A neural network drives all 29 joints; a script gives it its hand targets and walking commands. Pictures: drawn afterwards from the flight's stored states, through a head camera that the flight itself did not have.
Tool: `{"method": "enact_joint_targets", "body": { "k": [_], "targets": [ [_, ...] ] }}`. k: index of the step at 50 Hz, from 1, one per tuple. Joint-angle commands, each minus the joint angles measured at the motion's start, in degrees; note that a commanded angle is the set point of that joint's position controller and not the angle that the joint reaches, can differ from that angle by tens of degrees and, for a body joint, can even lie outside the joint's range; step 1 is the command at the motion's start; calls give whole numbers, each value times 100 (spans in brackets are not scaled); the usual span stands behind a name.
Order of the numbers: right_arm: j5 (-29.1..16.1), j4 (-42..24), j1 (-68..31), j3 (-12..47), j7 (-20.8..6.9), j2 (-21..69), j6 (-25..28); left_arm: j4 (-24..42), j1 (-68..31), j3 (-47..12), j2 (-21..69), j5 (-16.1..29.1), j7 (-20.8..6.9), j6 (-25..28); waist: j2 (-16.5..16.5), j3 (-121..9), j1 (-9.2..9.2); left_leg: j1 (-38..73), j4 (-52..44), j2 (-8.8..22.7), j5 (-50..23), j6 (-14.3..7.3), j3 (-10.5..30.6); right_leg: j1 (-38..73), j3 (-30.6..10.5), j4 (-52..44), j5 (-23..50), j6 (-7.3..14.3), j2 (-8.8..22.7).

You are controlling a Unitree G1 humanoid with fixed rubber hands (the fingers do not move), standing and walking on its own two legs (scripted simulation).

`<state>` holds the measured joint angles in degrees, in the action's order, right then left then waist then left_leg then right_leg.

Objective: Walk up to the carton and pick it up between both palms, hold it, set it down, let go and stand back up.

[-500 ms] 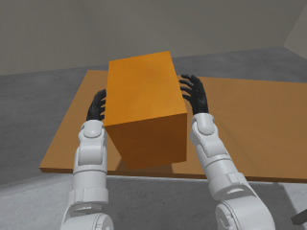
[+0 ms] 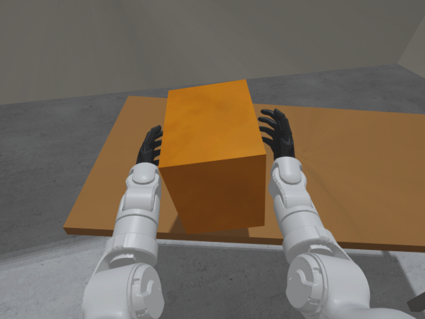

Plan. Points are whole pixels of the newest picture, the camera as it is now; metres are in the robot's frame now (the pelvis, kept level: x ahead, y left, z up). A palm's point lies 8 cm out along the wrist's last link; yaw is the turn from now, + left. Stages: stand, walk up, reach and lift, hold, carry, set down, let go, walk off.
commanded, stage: set down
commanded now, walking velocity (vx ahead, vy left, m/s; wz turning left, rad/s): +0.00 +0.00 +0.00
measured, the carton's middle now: (216, 157) +0.43 -0.02 +0.08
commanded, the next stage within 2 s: none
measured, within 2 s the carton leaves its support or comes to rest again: rests again in 2.00 s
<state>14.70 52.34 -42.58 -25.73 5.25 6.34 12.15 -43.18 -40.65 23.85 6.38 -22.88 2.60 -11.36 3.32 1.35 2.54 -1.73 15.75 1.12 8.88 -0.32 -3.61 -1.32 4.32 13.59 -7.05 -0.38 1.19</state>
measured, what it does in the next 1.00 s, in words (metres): stands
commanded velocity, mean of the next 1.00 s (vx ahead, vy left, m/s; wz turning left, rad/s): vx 0.00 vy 0.00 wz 0.00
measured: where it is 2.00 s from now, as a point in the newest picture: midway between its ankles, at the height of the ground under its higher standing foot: outside the picture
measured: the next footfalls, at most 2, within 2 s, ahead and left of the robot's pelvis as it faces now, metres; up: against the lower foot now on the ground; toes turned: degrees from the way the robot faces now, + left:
none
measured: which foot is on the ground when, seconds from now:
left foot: down 0.00-1.00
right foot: down 0.00-1.00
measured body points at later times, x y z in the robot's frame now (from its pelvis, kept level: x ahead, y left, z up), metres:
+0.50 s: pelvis +0.03 +0.00 +0.00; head +0.03 +0.03 +0.45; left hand +0.43 +0.14 +0.07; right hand +0.43 -0.13 +0.12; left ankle +0.00 +0.11 -0.75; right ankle +0.01 -0.12 -0.75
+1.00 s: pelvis +0.02 +0.00 +0.00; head +0.05 +0.02 +0.45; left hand +0.44 +0.12 +0.05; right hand +0.43 -0.15 +0.09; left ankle +0.00 +0.11 -0.75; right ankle +0.01 -0.12 -0.75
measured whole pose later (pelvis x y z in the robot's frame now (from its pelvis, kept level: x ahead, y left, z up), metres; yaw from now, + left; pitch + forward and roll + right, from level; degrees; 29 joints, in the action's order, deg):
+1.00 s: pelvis +0.02 +0.00 +0.00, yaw +0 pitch +5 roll +0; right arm 25.5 55.8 -44.0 -36.2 4.9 9.6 17.6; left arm -57.6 -43.0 28.5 3.9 -22.3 3.2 3.1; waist 1.8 -2.3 3.3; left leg -12.2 17.8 1.6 10.3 -0.2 -4.2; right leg -11.7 4.8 15.6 -8.5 -0.3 1.2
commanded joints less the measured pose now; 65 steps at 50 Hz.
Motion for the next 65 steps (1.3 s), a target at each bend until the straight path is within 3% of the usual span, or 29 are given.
{"method": "enact_joint_targets", "body": {
  "k": [1, 6, 12, 18, 24, 31, 45, 55, 59, 63, 65],
  "targets": [
    [294, -165, -2961, 1525, -690, 2817, 146, 739, -3665, -1438, 2630, 79, -851, 763, -185, -2031, -241, -17, -262, -122, -859, 99, -362, 1222, 242, 148, 1282, -202, -173],
    [358, -256, -2907, 1630, -656, 2996, 284, 966, -3871, -1476, 2607, 88, -834, 1005, -246, -2575, -217, -29, -139, -154, -1310, 110, -424, 1595, 162, 331, 2263, -269, -147],
    [562, -221, -2830, 1654, -566, 3206, 476, 1071, -4145, -1780, 2694, 227, -717, 1335, -345, -3134, -57, -166, -5, -140, -1632, 187, -408, 1757, 104, 543, 3048, -293, -122],
    [714, 33, -2750, 1534, -501, 3256, 659, 823, -4174, -2125, 2878, 356, -566, 1624, -482, -3535, 147, 87, 300, -81, -2354, 342, -272, 1420, 163, 612, 3359, -209, -204],
    [761, 450, -2647, 1277, -483, 3131, 629, 266, -3876, -1843, 2781, 266, -652, 1597, -374, -2921, 205, 4, 296, -37, -2294, 333, -189, 1208, 212, 534, 3110, -180, -225],
    [725, 543, -2722, 1075, -605, 3036, 637, 177, -3915, -1577, 2758, 135, -595, 1611, -629, -2899, 53, 186, 392, 12, -2669, 421, -195, 823, 290, 464, 2720, -53, -294],
    [1412, 367, -3020, 614, -721, 3267, 707, -173, -4706, -1232, 2452, 132, -485, 2222, -408, -3878, 97, -679, 175, -9, -1662, 225, -306, 1083, 120, 754, 2898, -193, -108],
    [1635, 768, -2799, 205, -741, 3258, 435, -940, -4497, -477, 2078, -191, -655, 2158, -182, -3148, 70, -1153, -63, -29, -1108, 67, -333, 1186, 54, 756, 2772, -256, -42],
    [1693, 701, -2776, 36, -772, 3239, 368, -874, -4500, -342, 2030, -298, -661, 2086, -311, -3112, 79, -950, -18, -16, -1248, 85, -353, 932, 111, 726, 2710, -270, -57],
    [1757, 611, -2851, -56, -811, 3206, 467, -799, -4521, -404, 2112, -338, -593, 2133, -595, -3515, 40, -575, 213, 15, -1816, 213, -344, 550, 217, 739, 2782, -211, -107],
    [1852, 612, -2911, -136, -813, 3164, 565, -832, -4514, -550, 2240, -319, -541, 2173, -704, -3731, 120, -265, 397, 63, -2223, 291, -302, 207, 290, 739, 2823, -166, -159]
  ]
}}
